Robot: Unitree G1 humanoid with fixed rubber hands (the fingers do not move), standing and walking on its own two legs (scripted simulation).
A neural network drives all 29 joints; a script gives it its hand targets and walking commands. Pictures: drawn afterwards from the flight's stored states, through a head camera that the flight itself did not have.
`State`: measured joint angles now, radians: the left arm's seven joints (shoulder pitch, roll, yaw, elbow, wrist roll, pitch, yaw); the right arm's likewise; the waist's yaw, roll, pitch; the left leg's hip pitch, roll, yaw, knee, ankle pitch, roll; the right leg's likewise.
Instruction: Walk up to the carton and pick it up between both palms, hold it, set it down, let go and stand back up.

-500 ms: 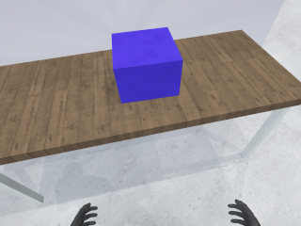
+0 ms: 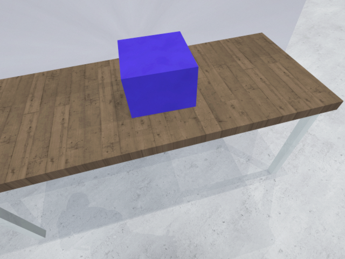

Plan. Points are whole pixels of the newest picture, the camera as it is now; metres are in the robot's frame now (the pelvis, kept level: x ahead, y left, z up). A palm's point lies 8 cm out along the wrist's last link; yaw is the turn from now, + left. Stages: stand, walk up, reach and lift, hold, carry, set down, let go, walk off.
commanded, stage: stand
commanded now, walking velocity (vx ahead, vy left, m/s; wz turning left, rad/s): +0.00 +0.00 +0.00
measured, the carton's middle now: (156, 73) +0.78 +0.08 -0.03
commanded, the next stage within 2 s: none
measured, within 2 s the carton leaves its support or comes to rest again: neither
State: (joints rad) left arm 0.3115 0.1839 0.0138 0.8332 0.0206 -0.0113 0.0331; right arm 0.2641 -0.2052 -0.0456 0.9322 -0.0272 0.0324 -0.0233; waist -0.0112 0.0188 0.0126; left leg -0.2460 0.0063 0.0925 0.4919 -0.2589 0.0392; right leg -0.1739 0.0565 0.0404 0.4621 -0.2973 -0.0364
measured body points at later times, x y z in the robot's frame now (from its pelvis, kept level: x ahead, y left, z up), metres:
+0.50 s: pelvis -0.01 +0.02 +0.00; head +0.00 +0.01 +0.45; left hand -0.02 +0.24 -0.15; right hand -0.02 -0.21 -0.16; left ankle +0.00 +0.09 -0.74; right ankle -0.03 -0.10 -0.74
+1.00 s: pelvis +0.00 +0.02 +0.00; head +0.01 +0.02 +0.45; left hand -0.04 +0.22 -0.16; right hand -0.05 -0.19 -0.16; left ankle +0.00 +0.09 -0.74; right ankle -0.03 -0.10 -0.74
